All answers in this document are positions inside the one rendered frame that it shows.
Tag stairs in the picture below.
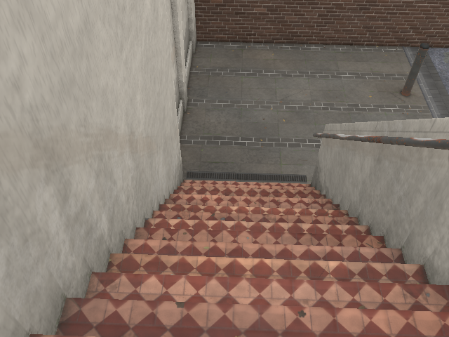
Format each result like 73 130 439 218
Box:
29 180 449 337

